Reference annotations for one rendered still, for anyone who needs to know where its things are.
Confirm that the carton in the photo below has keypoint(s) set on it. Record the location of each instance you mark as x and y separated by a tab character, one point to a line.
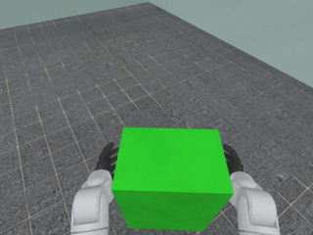
171	178

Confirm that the left robot hand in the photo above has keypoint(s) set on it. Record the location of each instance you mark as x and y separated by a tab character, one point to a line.
105	159

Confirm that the left robot forearm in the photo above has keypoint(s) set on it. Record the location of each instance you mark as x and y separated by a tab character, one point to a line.
90	206

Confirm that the right robot hand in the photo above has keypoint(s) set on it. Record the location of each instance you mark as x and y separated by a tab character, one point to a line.
234	162

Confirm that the right robot forearm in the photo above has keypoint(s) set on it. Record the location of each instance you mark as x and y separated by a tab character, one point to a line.
256	209

